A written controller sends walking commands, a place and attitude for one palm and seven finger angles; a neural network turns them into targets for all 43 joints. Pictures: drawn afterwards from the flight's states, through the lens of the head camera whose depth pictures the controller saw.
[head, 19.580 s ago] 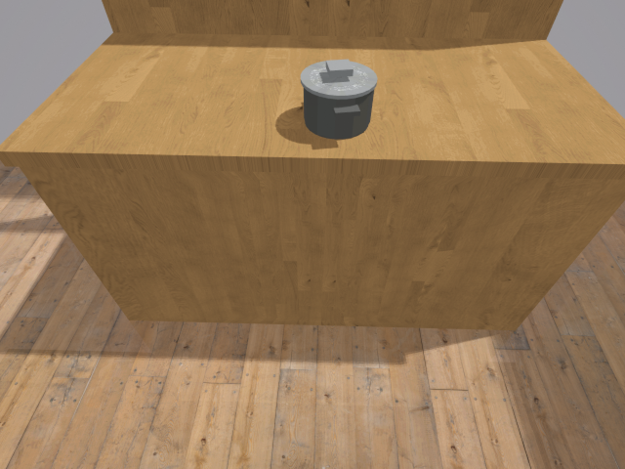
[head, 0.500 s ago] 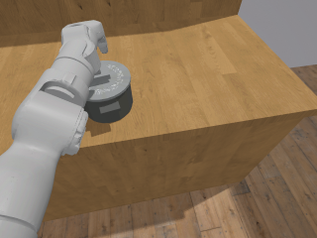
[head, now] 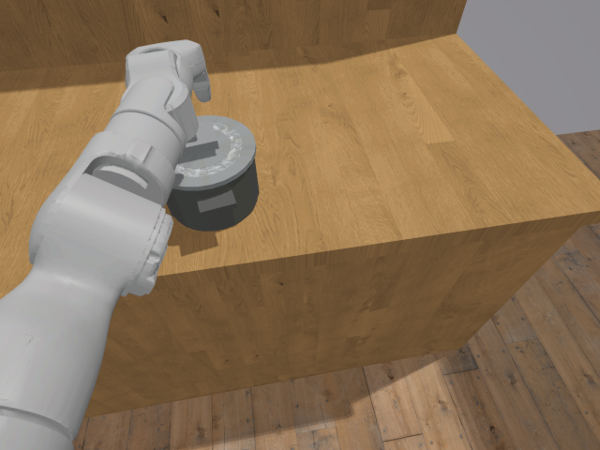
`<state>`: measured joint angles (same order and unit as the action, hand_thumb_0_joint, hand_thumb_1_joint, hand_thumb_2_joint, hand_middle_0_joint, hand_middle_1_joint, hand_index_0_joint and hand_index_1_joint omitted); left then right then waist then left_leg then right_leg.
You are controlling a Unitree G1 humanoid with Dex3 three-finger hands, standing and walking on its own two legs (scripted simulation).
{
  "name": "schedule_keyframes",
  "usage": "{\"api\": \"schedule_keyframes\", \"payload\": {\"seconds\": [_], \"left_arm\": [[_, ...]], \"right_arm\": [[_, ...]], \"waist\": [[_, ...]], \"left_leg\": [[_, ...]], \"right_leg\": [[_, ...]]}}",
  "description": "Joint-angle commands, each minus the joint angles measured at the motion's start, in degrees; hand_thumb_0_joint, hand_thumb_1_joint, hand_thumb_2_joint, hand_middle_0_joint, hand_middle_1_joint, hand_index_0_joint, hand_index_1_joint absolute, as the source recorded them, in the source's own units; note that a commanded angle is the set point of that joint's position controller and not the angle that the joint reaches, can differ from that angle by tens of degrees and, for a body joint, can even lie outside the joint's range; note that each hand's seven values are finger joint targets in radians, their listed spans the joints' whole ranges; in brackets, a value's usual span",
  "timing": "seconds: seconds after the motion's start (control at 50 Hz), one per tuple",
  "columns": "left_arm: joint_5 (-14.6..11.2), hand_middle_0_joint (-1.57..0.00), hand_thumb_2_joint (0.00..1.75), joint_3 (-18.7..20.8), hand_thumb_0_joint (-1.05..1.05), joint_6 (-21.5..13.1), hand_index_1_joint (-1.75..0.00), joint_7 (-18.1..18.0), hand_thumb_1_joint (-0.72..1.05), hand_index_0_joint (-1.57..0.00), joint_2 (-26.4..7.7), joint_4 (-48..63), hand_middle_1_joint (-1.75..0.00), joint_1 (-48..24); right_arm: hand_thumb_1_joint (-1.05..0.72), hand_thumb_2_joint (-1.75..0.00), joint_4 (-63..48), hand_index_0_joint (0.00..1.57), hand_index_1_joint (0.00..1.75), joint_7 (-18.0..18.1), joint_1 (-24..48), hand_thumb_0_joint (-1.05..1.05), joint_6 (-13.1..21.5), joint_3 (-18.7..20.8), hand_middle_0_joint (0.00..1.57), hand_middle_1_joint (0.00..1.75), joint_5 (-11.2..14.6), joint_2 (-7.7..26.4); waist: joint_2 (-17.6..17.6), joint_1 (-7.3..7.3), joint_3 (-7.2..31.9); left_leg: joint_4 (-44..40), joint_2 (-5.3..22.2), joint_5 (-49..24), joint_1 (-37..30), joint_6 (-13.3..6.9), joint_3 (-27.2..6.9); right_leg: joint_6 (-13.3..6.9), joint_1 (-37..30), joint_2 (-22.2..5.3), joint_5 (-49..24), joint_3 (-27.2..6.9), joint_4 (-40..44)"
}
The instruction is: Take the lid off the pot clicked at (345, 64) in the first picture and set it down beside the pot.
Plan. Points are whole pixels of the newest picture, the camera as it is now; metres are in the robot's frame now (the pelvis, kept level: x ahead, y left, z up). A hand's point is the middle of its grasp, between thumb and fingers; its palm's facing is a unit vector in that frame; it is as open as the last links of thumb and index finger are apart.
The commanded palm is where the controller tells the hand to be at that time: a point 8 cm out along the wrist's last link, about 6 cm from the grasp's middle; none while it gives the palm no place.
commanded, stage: move the open hand above the knob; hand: left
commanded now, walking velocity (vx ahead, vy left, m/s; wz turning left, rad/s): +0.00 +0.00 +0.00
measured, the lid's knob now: (198, 138) +0.54 +0.09 +0.13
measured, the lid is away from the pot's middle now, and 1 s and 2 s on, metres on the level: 0.00 0.00 0.00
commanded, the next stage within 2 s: lower the open fingers around the knob in 0.52 s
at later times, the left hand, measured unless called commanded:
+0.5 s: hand (193, 109) +0.51 +0.08 +0.20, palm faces -0.29 -0.08 -0.95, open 10.4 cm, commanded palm +0.51 +0.08 +0.25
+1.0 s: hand (192, 126) +0.50 +0.09 +0.18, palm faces -0.40 -0.10 -0.91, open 10.4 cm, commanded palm +0.53 +0.09 +0.22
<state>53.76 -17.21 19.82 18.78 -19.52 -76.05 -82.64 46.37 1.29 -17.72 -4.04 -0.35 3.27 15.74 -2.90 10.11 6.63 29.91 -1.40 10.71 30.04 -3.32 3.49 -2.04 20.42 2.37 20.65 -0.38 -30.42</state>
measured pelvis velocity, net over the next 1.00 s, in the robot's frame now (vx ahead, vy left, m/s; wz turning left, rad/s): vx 0.00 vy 0.00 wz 0.00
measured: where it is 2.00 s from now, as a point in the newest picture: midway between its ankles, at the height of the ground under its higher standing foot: outside the picture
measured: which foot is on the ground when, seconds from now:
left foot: down 0.00-1.00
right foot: down 0.00-1.00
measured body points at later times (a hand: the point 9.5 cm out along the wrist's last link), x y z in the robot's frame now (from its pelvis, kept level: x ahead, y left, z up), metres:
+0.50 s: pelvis +0.00 +0.00 +0.00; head +0.04 -0.01 +0.45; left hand +0.52 +0.08 +0.25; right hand -0.02 -0.27 -0.14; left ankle +0.04 +0.09 -0.73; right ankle -0.07 -0.10 -0.73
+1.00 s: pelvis +0.00 +0.00 +0.00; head +0.05 -0.01 +0.45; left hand +0.52 +0.09 +0.23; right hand +0.00 -0.28 -0.14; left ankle +0.04 +0.09 -0.73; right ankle -0.07 -0.10 -0.73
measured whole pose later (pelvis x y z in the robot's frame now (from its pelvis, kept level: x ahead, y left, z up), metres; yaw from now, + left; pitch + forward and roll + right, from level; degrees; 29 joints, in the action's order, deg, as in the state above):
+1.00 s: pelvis +0.00 +0.00 +0.00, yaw +0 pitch +12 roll +0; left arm 53.0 -17.5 21.6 21.6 -17.8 -79.9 -84.1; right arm 47.2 1.7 -18.1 -3.6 0.0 2.6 16.5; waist -2.4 10.9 6.7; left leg 31.2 -1.3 11.3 31.5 -3.2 3.1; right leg -2.3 21.8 2.5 21.3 -0.1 -31.7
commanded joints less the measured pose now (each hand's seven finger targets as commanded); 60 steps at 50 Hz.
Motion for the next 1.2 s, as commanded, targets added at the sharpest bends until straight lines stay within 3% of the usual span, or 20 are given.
{"api": "schedule_keyframes", "payload": {"seconds": [0.0, 0.02, 0.1, 0.14, 0.18, 0.22, 0.24, 0.28, 0.46, 0.5, 0.6, 0.66, 0.74, 0.8, 0.86, 0.9, 0.94, 1.1, 1.12, 1.18], "left_arm": [[0.69, -0.62, 1.12, 1.84, 0.00, 0.10, -0.44, -1.94, -0.18, -0.62, -10.93, 9.27, -0.44, -34.29], [1.00, -0.62, 1.12, 2.11, 0.00, -0.47, -0.44, -1.98, -0.18, -0.62, -12.60, 11.64, -0.44, -36.87], [1.34, -0.62, 1.12, 0.28, 0.00, -1.46, -0.44, -2.44, -0.18, -0.62, -8.75, 12.58, -0.44, -37.69], [1.79, -0.62, 1.12, 1.36, 0.00, -0.99, -0.44, -2.87, -0.18, -0.62, -10.56, 10.94, -0.44, -36.10], [2.01, -0.62, 1.12, 0.77, 0.00, 0.34, -0.44, -3.24, -0.18, -0.62, -9.12, 7.52, -0.44, -33.95], [1.64, -0.62, 1.12, 1.66, 0.00, -0.08, -0.44, -3.36, -0.18, -0.62, -10.73, 10.75, -0.44, -35.88], [1.81, -0.62, 1.12, 0.62, 0.00, 0.04, -0.44, -3.33, -0.18, -0.62, -9.08, 10.91, -0.44, -36.10], [2.41, -0.62, 1.12, 0.27, 0.00, 0.86, -0.44, -3.59, -0.18, -0.62, -8.47, 8.49, -0.44, -35.31], [2.43, -0.62, 1.12, 1.78, 0.00, 0.95, -0.44, -3.71, -0.18, -0.62, -10.85, 10.31, -0.44, -35.55], [1.77, -0.62, 1.12, 1.15, 0.00, 0.90, -0.44, -3.44, -0.18, -0.62, -8.98, 9.59, -0.44, -33.77], [1.56, -0.62, 1.12, 2.15, 0.00, 1.25, -0.44, -2.86, -0.18, -0.62, -11.38, 8.53, -0.44, -34.43], [0.34, -0.62, 1.12, 0.28, 0.00, 5.21, -0.44, -0.41, -0.18, -0.62, -9.49, 4.96, -0.44, -38.28], [0.55, -0.62, 1.12, -1.20, 0.00, 2.90, -0.44, 2.41, -0.18, -0.62, -7.11, 6.97, -0.44, -37.88], [0.16, -0.62, 1.12, -0.54, 0.00, 2.13, -0.44, 3.01, -0.18, -0.62, -6.75, 4.68, -0.44, -33.37], [0.72, -0.62, 1.12, 0.86, 0.00, 1.35, -0.44, 2.09, -0.18, -0.62, -9.84, 6.34, -0.44, -34.60], [0.36, -0.62, 1.12, -0.39, 0.00, 1.24, -0.44, 1.56, -0.18, -0.62, -6.50, 5.93, -0.44, -33.20], [0.73, -0.62, 1.12, 0.03, 0.00, 1.88, -0.44, 1.22, -0.18, -0.62, -7.49, 4.03, -0.44, -31.96], [0.66, -0.62, 1.12, 1.04, 0.00, 1.09, -0.44, 0.16, -0.18, -0.62, -8.20, 6.00, -0.44, -32.78], [0.81, -0.62, 1.12, 1.67, 0.00, 0.66, -0.44, -0.07, -0.18, -0.62, -10.09, 7.92, -0.44, -35.05], [1.20, -0.62, 1.12, 1.61, 0.00, 1.03, -0.44, -0.48, -0.18, -0.62, -10.13, 4.05, -0.44, -32.35]], "right_arm": [[-0.90, -0.90, -3.23, 0.20, 0.30, 1.18, -4.31, 0.00, 1.23, 2.67, 0.20, 0.30, -0.59, 9.67], [-0.90, -0.90, -3.70, 0.20, 0.30, 1.25, -3.77, 0.00, 1.46, 2.52, 0.20, 0.30, -0.50, 9.60], [-0.90, -0.90, -3.58, 0.20, 0.30, 1.31, -4.70, 0.00, 2.36, 2.70, 0.20, 0.30, -0.38, 8.74], [-0.90, -0.90, -3.43, 0.20, 0.30, 1.15, -4.70, 0.00, 2.38, 2.83, 0.20, 0.30, -0.45, 9.14], [-0.90, -0.90, -2.98, 0.20, 0.30, 1.00, -4.80, 0.00, 1.96, 2.68, 0.20, 0.30, -0.34, 9.33], [-0.90, -0.90, -3.60, 0.20, 0.30, 0.87, -4.56, 0.00, 2.03, 2.68, 0.20, 0.30, -0.54, 9.45], [-0.90, -0.90, -3.79, 0.20, 0.30, 0.71, -4.47, 0.00, 2.14, 2.76, 0.20, 0.30, -0.52, 9.22], [-0.90, -0.90, -3.12, 0.20, 0.30, 0.76, -4.80, 0.00, 1.87, 2.72, 0.20, 0.30, -0.42, 9.20], [-0.90, -0.90, -3.59, 0.20, 0.30, 0.77, -4.73, 0.00, 2.14, 2.71, 0.20, 0.30, -0.56, 9.27], [-0.90, -0.90, -3.83, 0.20, 0.30, 0.79, -5.00, 0.00, 2.13, 2.67, 0.20, 0.30, -0.55, 9.13], [-0.90, -0.90, -3.55, 0.20, 0.30, 1.18, -4.96, 0.00, 1.90, 2.38, 0.20, 0.30, -0.55, 9.41], [-0.90, -0.90, -2.75, 0.20, 0.30, 0.86, -3.71, 0.00, 1.80, 2.32, 0.20, 0.30, -0.38, 9.78], [-0.90, -0.90, -2.83, 0.20, 0.30, 1.16, -4.39, 0.00, 2.68, 2.88, 0.20, 0.30, -0.68, 9.75], [-0.90, -0.90, -2.27, 0.20, 0.30, 1.17, -5.60, 0.00, 2.26, 3.00, 0.20, 0.30, -0.96, 9.79], [-0.90, -0.90, -2.55, 0.20, 0.30, 1.33, -5.23, 0.00, 1.87, 3.03, 0.20, 0.30, -0.99, 9.86], [-0.90, -0.90, -2.43, 0.20, 0.30, 1.20, -5.75, 0.00, 1.84, 3.00, 0.20, 0.30, -0.99, 9.36], [-0.90, -0.90, -2.08, 0.20, 0.30, 1.11, -5.54, 0.00, 1.23, 3.04, 0.20, 0.30, -0.95, 9.89], [-0.90, -0.90, -2.37, 0.20, 0.30, 1.18, -6.67, 0.00, 1.20, 3.29, 0.20, 0.30, -1.22, 9.63], [-0.90, -0.90, -2.57, 0.20, 0.30, 1.11, -6.40, 0.00, 1.30, 3.35, 0.20, 0.30, -1.29, 9.86], [-0.90, -0.90, -2.15, 0.20, 0.30, 1.28, -6.90, 0.00, 1.07, 3.13, 0.20, 0.30, -1.01, 9.86]], "waist": [[5.71, 1.74, 20.11], [4.74, 1.84, 22.19], [1.91, 1.70, 23.79], [3.10, 1.64, 23.27], [4.38, 1.85, 20.22], [3.61, 1.31, 22.95], [2.08, 1.26, 23.53], [3.49, 1.86, 21.21], [4.32, 1.10, 23.19], [4.62, 1.03, 21.95], [6.28, 1.43, 20.48], [4.79, 2.02, 20.79], [4.60, 2.47, 23.94], [6.48, 2.22, 20.69], [5.83, 2.25, 21.90], [3.87, 2.00, 21.42], [4.97, 2.37, 19.38], [4.44, 2.35, 23.34], [4.49, 2.60, 24.49], [4.86, 2.89, 21.01]], "left_leg": [[1.29, -0.70, -14.66, -24.15, -3.02, -3.27], [1.06, -0.87, -14.71, -24.81, -2.95, -3.29], [1.86, -0.21, -18.14, -28.23, -2.80, -3.99], [1.66, -0.35, -17.42, -27.55, -2.70, -4.06], [1.25, -0.35, -15.29, -25.37, -2.59, -3.99], [1.45, -0.47, -17.61, -26.07, -2.61, -3.74], [1.63, -0.53, -18.03, -27.15, -2.51, -4.00], [1.32, -0.28, -15.68, -26.21, -2.51, -4.19], [1.11, -0.57, -17.00, -25.58, -2.57, -3.63], [1.00, -0.53, -16.70, -25.13, -2.77, -3.46], [0.67, -0.98, -13.93, -22.56, -3.04, -2.80], [0.76, -1.79, -12.43, -23.52, -3.18, -2.89], [2.43, -1.78, -16.84, -27.04, -3.34, -3.76], [2.83, -1.72, -16.76, -24.49, -3.32, -3.32], [2.99, -1.94, -16.09, -23.84, -3.26, -3.08], [3.42, -1.61, -18.27, -24.80, -3.25, -3.09], [3.31, -1.51, -16.73, -23.88, -3.22, -3.34], [4.18, -1.25, -19.52, -24.71, -3.22, -3.51], [4.02, -1.30, -19.13, -25.25, -3.13, -3.44], [3.80, -1.43, -15.61, -22.54, -3.11, -3.31]], "right_leg": [[0.44, 6.19, 1.09, -24.99, -0.41, 4.76], [0.51, 5.34, 1.10, -25.61, -0.65, 4.47], [0.11, 7.67, 1.41, -24.83, -0.23, 4.23], [0.17, 7.60, 1.62, -24.07, -0.23, 4.09], [0.21, 8.56, 1.69, -22.44, -0.03, 4.38], [0.13, 6.48, 1.50, -25.25, -0.26, 3.88], [0.05, 7.35, 1.59, -24.76, -0.27, 3.77], [0.16, 8.68, 1.81, -22.18, 0.04, 4.25], [0.14, 5.51, 1.58, -25.39, -0.41, 4.00], [0.07, 5.66, 1.48, -25.09, -0.33, 4.45], [0.43, 4.06, 1.15, -26.28, -0.83, 4.96], [0.64, 5.52, 1.27, -26.60, -0.80, 4.79], [0.71, 6.97, 1.42, -29.03, -0.78, 3.96], [0.62, 7.19, 1.47, -29.14, -0.34, 3.81], [0.73, 6.42, 1.45, -29.54, -0.75, 3.27], [0.40, 7.66, 1.59, -29.58, -0.39, 3.20], [0.57, 8.86, 1.70, -27.80, -0.23, 3.30], [0.42, 7.85, 1.79, -29.44, -0.18, 2.42], [0.67, 7.35, 1.90, -29.67, -0.35, 2.29], [0.53, 8.65, 1.94, -27.11, -0.15, 2.69]]}}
